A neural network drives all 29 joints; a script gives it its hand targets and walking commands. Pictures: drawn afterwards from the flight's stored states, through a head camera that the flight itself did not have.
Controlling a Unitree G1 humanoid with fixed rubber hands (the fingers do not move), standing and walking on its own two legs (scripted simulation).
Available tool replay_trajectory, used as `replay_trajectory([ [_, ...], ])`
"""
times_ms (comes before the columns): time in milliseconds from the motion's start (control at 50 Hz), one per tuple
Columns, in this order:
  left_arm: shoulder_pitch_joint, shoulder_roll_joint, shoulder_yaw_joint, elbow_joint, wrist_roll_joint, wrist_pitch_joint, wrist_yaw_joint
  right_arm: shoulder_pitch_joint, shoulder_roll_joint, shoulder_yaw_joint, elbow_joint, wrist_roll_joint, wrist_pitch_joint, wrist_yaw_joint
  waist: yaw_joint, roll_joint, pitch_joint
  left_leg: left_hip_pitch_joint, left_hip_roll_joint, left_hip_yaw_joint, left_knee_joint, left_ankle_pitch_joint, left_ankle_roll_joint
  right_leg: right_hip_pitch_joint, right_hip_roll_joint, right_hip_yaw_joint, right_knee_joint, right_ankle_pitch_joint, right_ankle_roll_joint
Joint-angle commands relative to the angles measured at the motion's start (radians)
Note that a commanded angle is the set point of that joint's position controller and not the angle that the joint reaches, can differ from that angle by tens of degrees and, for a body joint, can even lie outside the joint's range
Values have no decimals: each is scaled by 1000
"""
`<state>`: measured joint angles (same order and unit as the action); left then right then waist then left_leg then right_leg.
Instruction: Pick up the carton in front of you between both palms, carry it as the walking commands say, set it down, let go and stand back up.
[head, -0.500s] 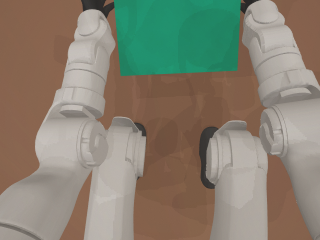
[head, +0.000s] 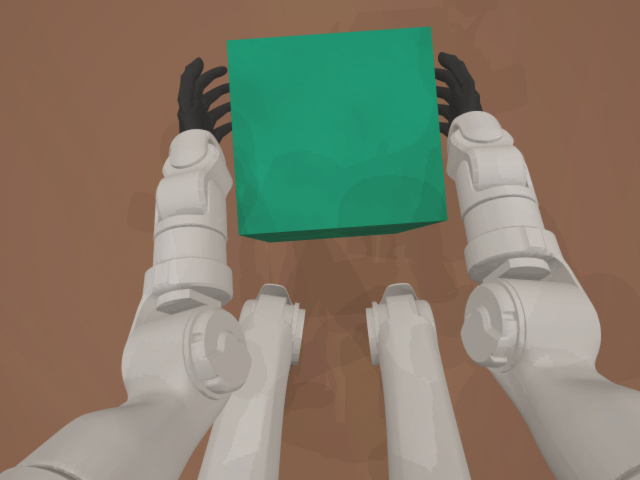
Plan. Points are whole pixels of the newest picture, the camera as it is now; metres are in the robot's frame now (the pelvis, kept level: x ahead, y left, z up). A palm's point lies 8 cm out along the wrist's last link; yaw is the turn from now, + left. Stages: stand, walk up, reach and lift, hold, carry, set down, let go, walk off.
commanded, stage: reach and lift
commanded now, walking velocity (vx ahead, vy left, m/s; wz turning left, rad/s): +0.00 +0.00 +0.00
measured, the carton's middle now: (331, 159) +0.48 +0.00 -0.13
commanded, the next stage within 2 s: none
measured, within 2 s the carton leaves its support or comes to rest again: neither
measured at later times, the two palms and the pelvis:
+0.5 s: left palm (128, 82) +0.47 +0.14 +0.10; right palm (522, 88) +0.46 -0.16 +0.08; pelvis +0.04 +0.00 +0.13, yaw -1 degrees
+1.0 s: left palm out of the picture +0.43 +0.14 +0.26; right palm out of the picture +0.41 -0.16 +0.23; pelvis +0.11 +0.00 +0.26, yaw -2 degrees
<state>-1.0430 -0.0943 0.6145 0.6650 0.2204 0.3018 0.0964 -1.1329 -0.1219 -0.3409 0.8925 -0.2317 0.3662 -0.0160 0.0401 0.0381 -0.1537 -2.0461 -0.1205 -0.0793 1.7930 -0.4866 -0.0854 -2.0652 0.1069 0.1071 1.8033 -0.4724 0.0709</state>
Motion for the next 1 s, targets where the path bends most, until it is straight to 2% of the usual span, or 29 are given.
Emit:
replay_trajectory([
  [0,-613,-970,-563,53,-153,27,-254,-628,1055,398,-151,145,-57,222,-35,-128,-1034,545,-72,181,-209,132,34,648,52,-206,-249,96,-35],
  [40,-593,-1017,-550,189,-134,51,-253,-635,1037,386,-195,180,-72,222,7,-24,-975,513,-74,211,-250,27,34,666,61,-177,-281,17,-53],
  [60,-617,-982,-546,127,-154,44,-263,-634,1080,401,-196,161,-53,219,-53,-186,-959,536,-68,168,-269,46,50,704,62,-196,-325,35,-43],
  [80,-585,-990,-593,132,-137,53,-270,-593,1090,433,-213,192,-54,218,-11,-76,-991,493,-67,205,-265,91,41,780,59,-163,-330,101,-45],
  [100,-508,-1058,-609,129,-158,55,-269,-613,1079,428,-204,159,-55,221,-62,-104,-1018,590,-69,155,-284,99,46,691,56,-207,-289,93,-36],
  [140,-456,-1047,-624,167,-141,62,-264,-550,1108,448,-240,177,-64,231,6,-75,-1024,653,-78,175,-312,179,34,755,54,-169,-341,149,-48],
  [180,-424,-1067,-617,166,-160,50,-268,-554,1154,493,-265,228,-70,224,-16,-135,-1031,691,-64,162,-315,146,49,820,60,-177,-362,117,-34],
  [200,-452,-1053,-683,105,-163,57,-273,-489,1097,452,-269,191,-59,225,-53,-35,-956,660,-68,156,-362,119,35,773,63,-176,-377,126,-48],
  [240,-433,-1053,-699,53,-191,46,-269,-494,1156,510,-277,237,-59,227,5,-105,-1000,785,-61,136,-395,204,46,789,69,-172,-397,169,-38],
  [260,-397,-1086,-723,99,-172,65,-280,-457,1111,513,-313,203,-64,227,-96,-64,-1008,779,-56,147,-383,216,29,820,59,-177,-423,206,-36],
  [280,-394,-1091,-750,43,-196,56,-280,-439,1164,519,-293,219,-56,227,19,-33,-1051,809,-73,165,-413,237,23,878,62,-159,-417,222,-43],
  [320,-340,-1060,-738,53,-192,54,-273,-344,1112,492,-254,199,-44,238,-44,-50,-941,805,-62,133,-460,207,17,875,64,-161,-471,179,-49],
  [340,-319,-1075,-744,44,-186,45,-271,-392,1170,558,-301,243,-51,246,-4,-87,-980,901,-50,129,-465,247,28,866,72,-174,-466,206,-37],
  [400,-259,-1125,-742,84,-175,64,-264,-320,1146,523,-264,210,-49,244,-22,-27,-869,924,-57,126,-544,130,37,912,59,-151,-537,99,-49],
  [420,-261,-1110,-755,77,-178,58,-267,-307,1196,528,-289,193,-56,238,-44,-102,-861,930,-55,111,-556,117,38,936,71,-160,-566,90,-42],
  [440,-189,-1131,-755,64,-162,53,-273,-288,1177,551,-352,214,-60,236,31,-41,-854,917,-63,129,-580,208,34,1027,52,-113,-595,195,-46],
  [520,-144,-1155,-761,36,-185,34,-283,-237,1198,558,-347,198,-65,226,-43,-78,-829,1037,-48,84,-649,200,44,1096,50,-118,-661,184,-46],
  [580,-67,-1114,-735,136,-125,43,-285,-233,1164,564,-384,204,-74,216,9,-11,-718,1048,-40,82,-733,201,56,1182,40,-92,-712,201,-41],
  [620,-28,-1111,-772,50,-152,32,-288,-105,1240,548,-316,189,-67,223,22,-82,-722,1072,-48,95,-743,184,60,1252,35,-74,-779,177,-47],
  [640,-55,-1117,-777,78,-149,26,-285,-105,1245,555,-322,168,-73,220,-35,-125,-712,1146,-37,72,-772,228,67,1257,41,-85,-793,223,-39],
  [660,29,-1100,-759,43,-138,27,-290,-81,1219,597,-344,192,-71,215,41,-90,-674,1131,-48,81,-769,283,60,1277,24,-52,-827,263,-43],
  [680,67,-1119,-771,83,-128,30,-291,-43,1234,600,-375,181,-77,216,-57,-82,-700,1252,-27,59,-792,331,65,1267,36,-89,-834,299,-29],
  [700,93,-1151,-780,90,-115,39,-286,-29,1169,609,-363,196,-80,220,35,-6,-683,1228,-38,75,-824,355,49,1299,34,-53,-853,335,-49],
  [720,185,-1126,-733,139,-129,42,-287,41,1188,577,-390,170,-77,210,-84,-100,-652,1294,-29,48,-864,328,64,1369,33,-64,-881,343,-39],
  [800,204,-1117,-861,8,-147,14,-273,122,1232,669,-401,219,-99,223,9,-2,-709,1388,-29,34,-930,527,42,1522,26,-37,-943,518,-59],
  [860,273,-1108,-866,-25,-119,15,-261,197,1139,631,-413,163,-98,221,-76,-34,-602,1467,-13,17,-1002,548,41,1544,27,-41,-1038,492,-62],
  [880,312,-1112,-853,16,-144,16,-266,215,1181,667,-423,165,-77,213,-61,-143,-561,1542,-4,6,-1043,487,61,1542,31,-62,-1063,448,-39],
  [920,346,-1093,-857,-20,-108,31,-276,199,1190,651,-442,200,-64,215,-6,-44,-478,1505,-25,18,-1105,444,64,1639,14,-22,-1128,429,-40],
  [980,386,-1117,-860,-25,-137,58,-285,235,1139,682,-514,203,-38,223,-56,-70,-451,1644,0,1,-1155,544,63,1671,16,-37,-1182,493,-40],
])
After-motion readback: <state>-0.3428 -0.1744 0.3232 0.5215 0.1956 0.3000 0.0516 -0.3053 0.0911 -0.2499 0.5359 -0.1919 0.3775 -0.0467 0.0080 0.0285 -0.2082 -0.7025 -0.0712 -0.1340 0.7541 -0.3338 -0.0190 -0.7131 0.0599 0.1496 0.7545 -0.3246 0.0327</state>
